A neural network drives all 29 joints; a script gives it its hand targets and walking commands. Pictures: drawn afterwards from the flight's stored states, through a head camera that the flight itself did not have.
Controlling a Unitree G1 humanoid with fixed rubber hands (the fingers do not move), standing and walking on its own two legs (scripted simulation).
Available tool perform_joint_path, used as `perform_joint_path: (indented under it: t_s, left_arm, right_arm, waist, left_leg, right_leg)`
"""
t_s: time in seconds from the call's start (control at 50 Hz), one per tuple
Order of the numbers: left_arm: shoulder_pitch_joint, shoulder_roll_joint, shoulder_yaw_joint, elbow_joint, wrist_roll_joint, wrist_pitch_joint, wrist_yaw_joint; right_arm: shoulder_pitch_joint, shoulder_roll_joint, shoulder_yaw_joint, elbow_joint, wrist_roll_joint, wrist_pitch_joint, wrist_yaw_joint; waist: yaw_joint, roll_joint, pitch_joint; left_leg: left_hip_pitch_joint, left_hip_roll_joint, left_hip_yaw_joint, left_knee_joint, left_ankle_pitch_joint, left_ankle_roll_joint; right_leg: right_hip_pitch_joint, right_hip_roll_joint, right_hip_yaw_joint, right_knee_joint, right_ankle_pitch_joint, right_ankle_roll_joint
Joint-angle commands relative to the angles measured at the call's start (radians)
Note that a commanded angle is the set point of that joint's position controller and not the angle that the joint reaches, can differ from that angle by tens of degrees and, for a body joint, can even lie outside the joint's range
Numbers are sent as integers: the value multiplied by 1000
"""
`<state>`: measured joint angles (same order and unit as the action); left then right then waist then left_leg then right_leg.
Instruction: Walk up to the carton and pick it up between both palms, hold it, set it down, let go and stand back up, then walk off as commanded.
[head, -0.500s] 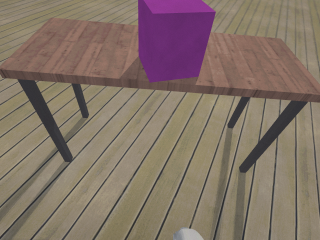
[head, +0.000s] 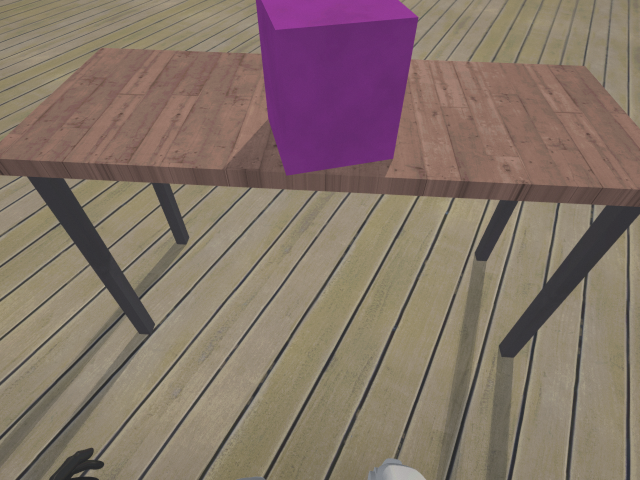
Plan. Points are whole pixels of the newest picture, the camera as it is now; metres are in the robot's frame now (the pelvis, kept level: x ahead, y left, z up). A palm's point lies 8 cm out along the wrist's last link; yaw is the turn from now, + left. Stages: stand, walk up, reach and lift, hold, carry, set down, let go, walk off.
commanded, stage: walk up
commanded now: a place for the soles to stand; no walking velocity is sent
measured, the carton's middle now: (328, 78) +0.75 +0.02 +0.15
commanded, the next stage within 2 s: none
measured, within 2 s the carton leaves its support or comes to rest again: neither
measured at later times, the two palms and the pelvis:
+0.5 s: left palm (77, 474) +0.15 +0.31 -0.07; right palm out of the picture +0.16 -0.31 -0.06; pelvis +0.05 +0.00 +0.03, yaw +0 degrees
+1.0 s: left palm (72, 454) +0.17 +0.31 -0.06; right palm out of the picture +0.14 -0.30 -0.07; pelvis +0.06 +0.01 +0.05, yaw -2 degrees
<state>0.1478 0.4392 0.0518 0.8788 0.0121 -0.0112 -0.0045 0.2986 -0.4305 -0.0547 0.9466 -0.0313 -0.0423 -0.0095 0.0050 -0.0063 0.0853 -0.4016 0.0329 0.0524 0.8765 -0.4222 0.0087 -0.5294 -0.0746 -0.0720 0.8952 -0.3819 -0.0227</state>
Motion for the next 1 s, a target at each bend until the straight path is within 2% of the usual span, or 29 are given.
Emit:
perform_joint_path:
  t_s: [0.0, 0.04, 0.06, 0.08, 0.1, 0.12, 0.16, 0.2, 0.22, 0.24, 0.28, 0.32, 0.36, 0.48, 0.5, 0.54, 0.6, 0.62, 0.7, 0.72, 0.76, 0.8, 0.82, 0.84, 0.86, 0.9, 0.92, 0.94, 0.98]
  left_arm:
    - [-85, 207, 52, -19, -8, -24, 6]
    - [36, 181, 42, 41, -7, -49, 6]
    - [69, 205, 43, 61, 4, -44, 11]
    - [-13, 230, 40, 36, 10, -50, 13]
    - [-49, 256, 41, 32, 5, -47, 9]
    - [-81, 269, 47, 32, 6, -42, 9]
    - [-104, 222, 19, 36, 0, -34, 16]
    - [-65, 175, 20, 70, -2, -33, 6]
    - [-92, 184, 16, 62, 1, -33, -1]
    - [-72, 179, 19, 74, 2, -37, 5]
    - [-87, 176, 8, 80, -2, -42, 3]
    - [-113, 193, -2, 108, -10, -51, 8]
    - [-101, 172, -11, 106, -9, -53, 12]
    - [-115, 184, -17, 133, -14, -44, 16]
    - [-124, 174, -10, 146, -7, -48, 13]
    - [-163, 147, -18, 144, -15, -50, 13]
    - [-169, 153, -13, 171, -12, -41, 16]
    - [-134, 147, -12, 154, -8, -42, 13]
    - [-171, 149, -20, 168, -12, -29, 13]
    - [-161, 165, -8, 172, -8, -34, 12]
    - [-180, 154, -11, 181, -3, -30, 14]
    - [-156, 147, -16, 177, -4, -33, 13]
    - [-182, 152, -17, 189, 2, -28, 14]
    - [-170, 155, -4, 169, -1, -29, 13]
    - [-161, 158, -7, 176, -6, -34, 13]
    - [-171, 157, -1, 175, -8, -29, 13]
    - [-199, 157, -14, 163, 3, -27, 11]
    - [-177, 157, -5, 170, 4, -26, 12]
    - [-171, 148, -15, 176, 0, -29, 12]
  right_arm:
    - [-144, -268, -38, -85, 7, -20, -16]
    - [-195, -212, -16, -72, 22, -17, -10]
    - [-155, -196, -22, -54, 9, -15, -7]
    - [-74, -181, -11, -17, 13, -7, -5]
    - [-92, -226, -30, -6, 15, 3, -13]
    - [-72, -232, -37, 11, 20, 3, -10]
    - [-81, -199, -33, 41, 15, -7, -6]
    - [-118, -213, -31, 31, 20, -18, -5]
    - [-127, -219, -18, 28, 25, -22, -4]
    - [-166, -221, -14, 37, 25, -25, -4]
    - [-197, -183, -12, 44, 30, -17, -7]
    - [-182, -186, -8, 69, 28, -12, -2]
    - [-232, -191, -2, 70, 26, -7, -2]
    - [-291, -179, -3, 81, 35, -4, -2]
    - [-291, -187, -4, 101, 32, -7, -3]
    - [-283, -164, -2, 111, 23, -4, -3]
    - [-321, -171, -12, 110, 26, 3, 1]
    - [-323, -178, -8, 103, 25, 2, 0]
    - [-341, -167, -5, 119, 20, 1, 3]
    - [-321, -172, -5, 128, 19, 4, 6]
    - [-317, -172, -8, 146, 18, 7, 2]
    - [-324, -153, -5, 138, 15, 6, 5]
    - [-314, -147, -5, 147, 17, 8, 6]
    - [-309, -152, -8, 134, 14, 7, 7]
    - [-341, -141, 2, 133, 24, 16, 8]
    - [-323, -144, -2, 130, 22, 14, 13]
    - [-331, -145, -2, 132, 23, 14, 11]
    - [-312, -153, -11, 133, 9, 16, 9]
    - [-324, -140, -2, 142, 16, 9, 12]
  waist:
    - [21, 60, 81]
    - [72, 36, -48]
    - [57, -12, -129]
    - [2, -116, -107]
    - [-15, -161, -36]
    - [-34, -134, 6]
    - [-45, 17, 30]
    - [-6, -12, -38]
    - [-2, -25, -76]
    - [22, 2, -92]
    - [-3, -46, -103]
    - [-26, 49, -113]
    - [0, 40, -149]
    - [-2, -6, -175]
    - [11, 26, -174]
    - [-3, -33, -198]
    - [-9, -15, -138]
    - [15, 16, -166]
    - [-2, 48, -75]
    - [1, -43, -129]
    - [-11, 21, -126]
    - [8, 9, -103]
    - [-15, 9, -101]
    - [-8, 7, -97]
    - [4, -29, -76]
    - [-8, 5, -77]
    - [-20, -40, -115]
    - [-4, -7, -115]
    - [-6, 8, -55]
  left_leg:
    - [-212, 278, -506, -543, -361, 207]
    - [-153, 168, -233, -347, -51, 115]
    - [-124, 110, -153, -248, -60, 73]
    - [-158, 36, -100, -127, -103, 24]
    - [-92, 11, -65, -54, -172, 38]
    - [-11, 23, -75, -72, -179, 30]
    - [79, 28, -74, -271, -50, 47]
    - [95, 135, -245, -404, -49, 82]
    - [51, 152, -261, -400, -18, 89]
    - [25, 143, -200, -351, 54, 78]
    - [84, 75, -95, -314, 152, 42]
    - [144, 71, -98, -358, 173, 30]
    - [169, 111, -112, -391, 246, 44]
    - [195, 123, -119, -453, 238, 35]
    - [199, 123, -105, -458, 343, 35]
    - [206, 110, -90, -473, 324, 31]
    - [232, 119, -85, -521, 373, 15]
    - [233, 107, -67, -497, 396, 18]
    - [210, 118, -90, -577, 251, 11]
    - [271, 114, -77, -575, 280, 20]
    - [276, 109, -49, -567, 273, 19]
    - [246, 111, -57, -571, 272, 13]
    - [268, 110, -57, -597, 279, 9]
    - [235, 115, -52, -583, 248, 15]
    - [256, 103, -52, -563, 217, 18]
    - [262, 96, -60, -590, 202, 12]
    - [279, 102, -51, -585, 163, 15]
    - [254, 108, -67, -604, 113, 18]
    - [255, 96, -62, -588, 237, 19]
  right_leg:
    - [85, 11, 98, 20, -55, -1]
    - [257, 27, 75, -216, 37, -18]
    - [345, 12, 166, -303, 23, -21]
    - [285, -135, 461, -483, -161, -75]
    - [108, -223, 583, -566, -331, -143]
    - [59, -218, 581, -572, -339, -156]
    - [-17, -116, 380, -483, -198, -95]
    - [98, -24, 214, -352, -40, -29]
    - [180, 0, 186, -340, 9, -21]
    - [244, -11, 209, -361, 89, -32]
    - [254, -72, 251, -405, 181, -46]
    - [217, -93, 280, -393, 240, -67]
    - [261, -50, 197, -367, 326, -36]
    - [337, -50, 168, -384, 391, -44]
    - [365, -50, 156, -374, 466, -31]
    - [396, -62, 169, -428, 433, -31]
    - [391, -53, 129, -421, 494, -22]
    - [401, -52, 143, -439, 484, -18]
    - [353, -39, 136, -476, 347, -7]
    - [387, -42, 152, -492, 340, -7]
    - [364, -41, 132, -475, 373, -13]
    - [376, -45, 154, -498, 390, -10]
    - [370, -38, 162, -494, 402, -14]
    - [389, -44, 125, -497, 372, -4]
    - [356, -56, 180, -520, 370, -3]
    - [354, -51, 187, -551, 260, -7]
    - [359, -52, 189, -566, 256, -3]
    - [376, -43, 182, -535, 183, -15]
    - [345, -58, 209, -554, 308, -9]
